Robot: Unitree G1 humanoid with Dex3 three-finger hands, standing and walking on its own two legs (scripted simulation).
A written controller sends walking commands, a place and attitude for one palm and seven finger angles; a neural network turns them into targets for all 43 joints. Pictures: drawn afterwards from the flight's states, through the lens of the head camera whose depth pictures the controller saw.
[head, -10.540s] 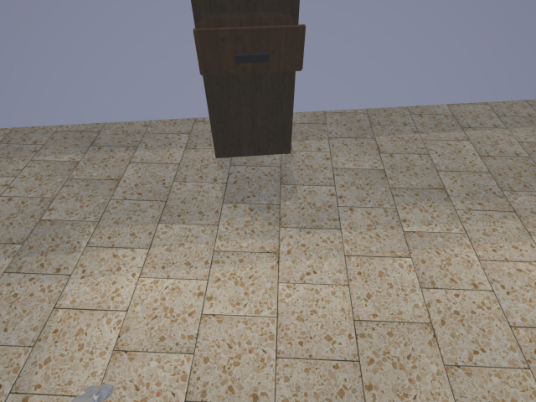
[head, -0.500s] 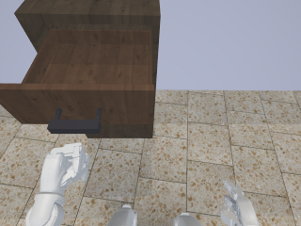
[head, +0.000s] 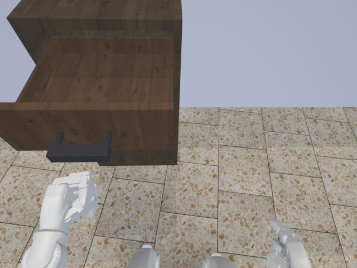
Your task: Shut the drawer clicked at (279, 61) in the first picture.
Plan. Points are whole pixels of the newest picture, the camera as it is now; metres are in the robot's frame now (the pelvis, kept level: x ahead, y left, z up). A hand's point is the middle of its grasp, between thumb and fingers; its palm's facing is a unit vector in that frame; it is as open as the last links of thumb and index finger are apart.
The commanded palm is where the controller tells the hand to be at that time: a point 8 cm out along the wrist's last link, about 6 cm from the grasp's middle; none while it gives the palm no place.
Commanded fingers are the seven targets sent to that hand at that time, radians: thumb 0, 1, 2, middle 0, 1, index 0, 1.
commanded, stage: push the drawer shut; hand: left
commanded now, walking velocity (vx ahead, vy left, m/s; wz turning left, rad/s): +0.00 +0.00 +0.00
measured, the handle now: (82, 144) +0.37 +0.23 +0.05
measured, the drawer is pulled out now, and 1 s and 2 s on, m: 0.28 0.19 0.08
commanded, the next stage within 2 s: none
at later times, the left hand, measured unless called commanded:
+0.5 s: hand (93, 173) +0.30 +0.20 +0.04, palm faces +0.05 -1.00 -0.04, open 3.2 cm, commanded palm +0.29 +0.25 +0.05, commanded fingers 0.00 0.90 0.90 -1.40 -1.60 -1.40 -1.60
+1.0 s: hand (98, 144) +0.37 +0.20 +0.04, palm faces +0.05 -1.00 -0.03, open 3.1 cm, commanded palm +0.35 +0.25 +0.05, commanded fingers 0.00 0.90 0.90 -1.40 -1.60 -1.40 -1.60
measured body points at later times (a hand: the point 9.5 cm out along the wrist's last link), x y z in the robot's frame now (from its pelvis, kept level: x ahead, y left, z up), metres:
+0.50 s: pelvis +0.00 +0.00 +0.00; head +0.08 +0.00 +0.44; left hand +0.29 +0.25 +0.05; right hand +0.15 -0.25 -0.10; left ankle +0.02 +0.11 -0.65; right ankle -0.01 -0.11 -0.65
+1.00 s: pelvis -0.01 +0.01 +0.00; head +0.08 +0.02 +0.44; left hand +0.37 +0.26 +0.05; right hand +0.10 -0.25 -0.10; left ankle +0.02 +0.11 -0.65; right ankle -0.01 -0.11 -0.65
